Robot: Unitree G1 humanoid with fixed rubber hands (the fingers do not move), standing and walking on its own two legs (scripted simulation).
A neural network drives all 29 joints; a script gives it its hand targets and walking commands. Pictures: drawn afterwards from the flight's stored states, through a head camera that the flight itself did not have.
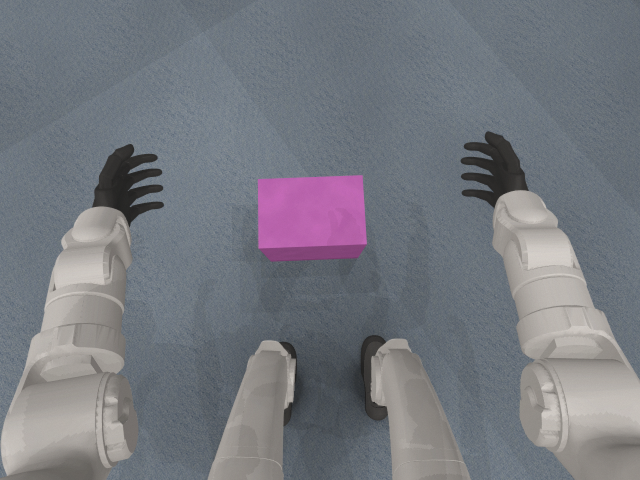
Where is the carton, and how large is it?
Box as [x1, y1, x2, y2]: [258, 175, 366, 261]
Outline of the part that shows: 362,175 258,179 258,248 271,261 357,257 366,244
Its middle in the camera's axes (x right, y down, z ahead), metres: -0.02 -0.04 +0.97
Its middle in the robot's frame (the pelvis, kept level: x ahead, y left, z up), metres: +0.51 +0.05 -0.57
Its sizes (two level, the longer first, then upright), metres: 0.237 0.159 0.219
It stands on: the floor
